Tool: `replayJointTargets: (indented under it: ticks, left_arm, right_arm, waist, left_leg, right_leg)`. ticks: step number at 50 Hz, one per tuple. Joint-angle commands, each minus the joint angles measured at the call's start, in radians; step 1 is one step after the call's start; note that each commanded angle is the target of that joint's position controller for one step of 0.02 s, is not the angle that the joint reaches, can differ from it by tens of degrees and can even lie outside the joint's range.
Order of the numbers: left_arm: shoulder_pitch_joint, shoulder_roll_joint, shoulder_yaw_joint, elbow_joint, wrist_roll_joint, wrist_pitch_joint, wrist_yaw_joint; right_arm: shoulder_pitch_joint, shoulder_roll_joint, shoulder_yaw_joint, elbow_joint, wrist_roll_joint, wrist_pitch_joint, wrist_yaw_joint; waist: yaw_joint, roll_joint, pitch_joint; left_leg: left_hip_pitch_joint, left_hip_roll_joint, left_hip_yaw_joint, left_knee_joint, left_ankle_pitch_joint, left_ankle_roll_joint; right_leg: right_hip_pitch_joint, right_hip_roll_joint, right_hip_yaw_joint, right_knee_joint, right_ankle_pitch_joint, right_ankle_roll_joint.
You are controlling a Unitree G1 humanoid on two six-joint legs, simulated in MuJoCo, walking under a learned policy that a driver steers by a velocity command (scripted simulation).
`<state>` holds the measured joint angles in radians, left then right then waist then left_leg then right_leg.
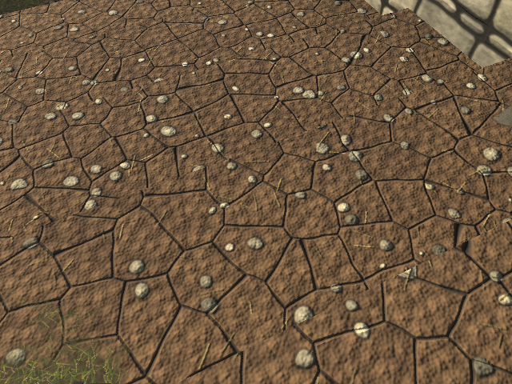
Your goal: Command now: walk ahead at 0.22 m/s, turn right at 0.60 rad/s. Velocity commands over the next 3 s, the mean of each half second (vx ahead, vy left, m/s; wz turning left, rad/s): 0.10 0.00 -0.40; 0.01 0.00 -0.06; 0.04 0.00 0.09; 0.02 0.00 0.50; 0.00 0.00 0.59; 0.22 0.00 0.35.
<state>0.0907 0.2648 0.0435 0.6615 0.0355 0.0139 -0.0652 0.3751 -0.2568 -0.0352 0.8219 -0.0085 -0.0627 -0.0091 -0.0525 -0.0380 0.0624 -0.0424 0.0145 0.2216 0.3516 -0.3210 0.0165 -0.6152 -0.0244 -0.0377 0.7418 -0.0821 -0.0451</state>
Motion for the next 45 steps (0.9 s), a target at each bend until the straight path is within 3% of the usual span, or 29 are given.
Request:
replayJointTargets:
  ticks: [1, 3, 4, 5, 6, 7, 8, 9, 10, 11, 14, 20, 23, 26, 28, 29, 30, 31, 32, 34, 35, 39, 45]
  left_arm:
    - [0.024, 0.046, 0.009, -0.067, 0.010, -0.010, 0.002]
    - [0.172, 0.074, 0.028, -0.030, 0.022, -0.025, 0.019]
    - [0.272, 0.117, 0.044, -0.004, 0.033, -0.039, 0.038]
    - [0.263, 0.220, 0.063, -0.020, 0.014, -0.045, 0.054]
    - [0.303, 0.293, 0.091, -0.044, -0.042, -0.031, 0.054]
    - [0.266, 0.234, 0.081, -0.052, -0.054, -0.013, 0.065]
    - [0.206, 0.177, 0.063, -0.048, -0.049, -0.003, 0.074]
    - [0.164, 0.124, 0.046, -0.039, -0.039, 0.001, 0.079]
    - [0.146, 0.101, 0.038, -0.035, -0.040, 0.000, 0.083]
    - [0.135, 0.089, 0.032, -0.030, -0.034, -0.004, 0.081]
    - [0.137, 0.114, 0.036, -0.014, -0.020, -0.020, 0.069]
    - [0.157, 0.101, 0.030, 0.007, -0.012, -0.002, 0.065]
    - [0.163, 0.100, 0.029, 0.019, -0.004, 0.007, 0.064]
    - [0.168, 0.096, 0.025, 0.035, -0.005, 0.012, 0.069]
    - [0.165, 0.084, 0.017, 0.048, -0.020, 0.015, 0.080]
    - [0.190, 0.057, 0.009, 0.055, -0.024, 0.011, 0.085]
    - [0.224, 0.011, -0.003, 0.056, -0.039, 0.005, 0.084]
    - [0.162, 0.039, 0.005, 0.055, -0.036, 0.003, 0.080]
    - [0.160, 0.038, 0.002, 0.069, -0.021, 0.002, 0.073]
    - [0.145, 0.049, 0.004, 0.094, -0.019, -0.005, 0.067]
    - [0.148, 0.063, 0.006, 0.102, -0.012, -0.009, 0.065]
    - [0.158, 0.040, -0.004, 0.160, -0.023, -0.014, 0.076]
    - [0.159, 0.042, -0.008, 0.239, -0.029, -0.013, 0.089]
  right_arm:
    - [-0.036, -0.173, -0.043, -0.068, 0.006, 0.003, -0.013]
    - [-0.048, -0.188, -0.049, -0.077, 0.011, 0.022, -0.022]
    - [-0.032, -0.183, -0.048, -0.085, 0.013, 0.027, -0.018]
    - [0.042, -0.055, -0.020, -0.124, -0.012, 0.035, -0.009]
    - [0.083, -0.104, -0.026, -0.153, -0.012, 0.061, -0.012]
    - [0.010, -0.133, -0.029, -0.148, -0.020, 0.072, -0.016]
    - [-0.071, -0.125, -0.024, -0.166, -0.014, 0.070, -0.018]
    - [-0.096, -0.119, -0.022, -0.161, -0.018, 0.070, -0.021]
    - [-0.078, -0.120, -0.023, -0.157, -0.025, 0.082, -0.020]
    - [-0.046, -0.119, -0.024, -0.139, -0.029, 0.097, -0.018]
    - [-0.024, -0.092, -0.022, -0.120, -0.019, 0.116, -0.011]
    - [-0.130, -0.078, -0.020, -0.136, -0.014, 0.134, -0.011]
    - [-0.142, -0.073, -0.016, -0.132, -0.007, 0.129, -0.014]
    - [-0.114, -0.063, -0.011, -0.119, 0.002, 0.117, -0.022]
    - [-0.048, -0.044, -0.003, -0.092, 0.000, 0.102, -0.026]
    - [-0.054, -0.066, -0.002, -0.095, -0.012, 0.088, -0.030]
    - [-0.078, -0.125, -0.005, -0.114, -0.025, 0.076, -0.031]
    - [-0.153, -0.118, -0.001, -0.112, -0.020, 0.070, -0.020]
    - [-0.205, -0.080, 0.012, -0.119, -0.016, 0.060, -0.016]
    - [-0.170, -0.086, 0.011, -0.101, -0.008, 0.052, -0.015]
    - [-0.153, -0.090, 0.011, -0.092, -0.002, 0.050, -0.017]
    - [-0.116, -0.077, 0.014, -0.068, 0.000, 0.057, -0.016]
    - [-0.100, -0.074, 0.017, -0.021, 0.001, 0.054, -0.015]
  waist:
    - [0.040, 0.167, -0.068]
    - [0.103, 0.129, -0.152]
    - [0.156, 0.045, -0.224]
    - [0.075, -0.150, -0.300]
    - [0.114, -0.179, -0.483]
    - [0.123, -0.042, -0.407]
    - [0.110, -0.025, -0.256]
    - [0.072, 0.016, -0.171]
    - [0.046, -0.004, -0.141]
    - [0.029, -0.007, -0.153]
    - [0.014, 0.002, -0.189]
    - [0.061, -0.067, -0.125]
    - [0.074, -0.078, -0.096]
    - [0.074, -0.072, -0.090]
    - [0.035, -0.039, -0.083]
    - [0.051, 0.012, -0.079]
    - [0.078, 0.137, -0.100]
    - [0.092, 0.187, -0.017]
    - [0.112, 0.169, -0.017]
    - [0.088, 0.175, -0.046]
    - [0.082, 0.173, -0.052]
    - [0.066, 0.064, -0.036]
    - [0.054, 0.036, -0.049]
  left_leg:
    - [-0.021, 0.226, -0.036, 0.085, 0.895, 0.078]
    - [-0.019, 0.214, -0.022, 0.345, 0.883, 0.053]
    - [-0.128, 0.174, -0.005, 0.594, 0.645, 0.010]
    - [-0.390, 0.071, -0.007, 0.884, -0.299, -0.025]
    - [-0.545, -0.045, -0.187, 1.092, -0.387, -0.060]
    - [-0.611, 0.013, -0.251, 1.085, -0.293, -0.063]
    - [-0.624, 0.032, -0.246, 1.039, -0.217, -0.063]
    - [-0.600, 0.058, -0.252, 0.953, -0.162, -0.063]
    - [-0.542, 0.066, -0.254, 0.891, -0.132, -0.065]
    - [-0.477, 0.058, -0.246, 0.868, -0.108, -0.064]
    - [-0.406, 0.032, -0.238, 0.800, -0.071, -0.057]
    - [-0.396, 0.022, -0.245, 0.567, -0.044, -0.043]
    - [-0.335, -0.006, -0.230, 0.449, -0.087, -0.023]
    - [-0.249, -0.031, -0.213, 0.295, -0.094, 0.006]
    - [-0.105, -0.034, -0.209, 0.035, 0.038, 0.037]
    - [-0.053, 0.043, -0.301, -0.040, 0.057, 0.052]
    - [-0.051, 0.207, -0.499, -0.106, 0.014, 0.099]
    - [-0.247, 0.261, -0.544, -0.137, 0.081, 0.134]
    - [-0.290, 0.217, -0.483, -0.127, 0.088, 0.112]
    - [-0.269, 0.127, -0.406, -0.104, 0.028, 0.055]
    - [-0.258, 0.113, -0.395, -0.095, 0.027, 0.050]
    - [-0.202, 0.098, -0.373, -0.070, 0.046, 0.057]
    - [-0.153, 0.086, -0.351, -0.048, 0.138, 0.058]
  right_leg:
    - [0.178, 0.057, -0.066, -0.095, -0.058, -0.033]
    - [0.339, 0.109, -0.059, -0.207, -0.059, -0.072]
    - [0.514, 0.064, 0.020, -0.300, 0.143, -0.109]
    - [0.726, -0.247, 0.353, -0.190, 0.741, -0.176]
    - [0.860, -0.382, 0.662, -0.238, 0.832, -0.383]
    - [0.792, -0.336, 0.576, -0.301, 0.631, -0.365]
    - [0.645, -0.285, 0.491, -0.341, 0.519, -0.334]
    - [0.538, -0.220, 0.425, -0.375, 0.447, -0.275]
    - [0.457, -0.177, 0.374, -0.392, 0.442, -0.244]
    - [0.407, -0.155, 0.336, -0.403, 0.451, -0.224]
    - [0.361, -0.129, 0.300, -0.426, 0.412, -0.206]
    - [0.337, -0.109, 0.350, -0.527, -0.161, -0.177]
    - [0.320, -0.114, 0.372, -0.528, -0.253, -0.175]
    - [0.321, -0.122, 0.400, -0.503, -0.231, -0.165]
    - [0.268, -0.095, 0.391, -0.464, -0.231, -0.112]
    - [0.228, -0.064, 0.373, -0.431, -0.249, -0.061]
    - [0.205, 0.011, 0.279, -0.343, -0.260, -0.014]
    - [0.288, 0.087, 0.177, -0.340, -0.207, -0.003]
    - [0.395, 0.062, 0.178, -0.347, -0.138, -0.002]
    - [0.462, 0.047, 0.200, -0.378, -0.030, -0.002]
    - [0.467, 0.030, 0.213, -0.380, -0.011, -0.005]
    - [0.426, 0.014, 0.230, -0.394, -0.015, -0.009]
    - [0.445, 0.000, 0.242, -0.407, 0.039, -0.009]
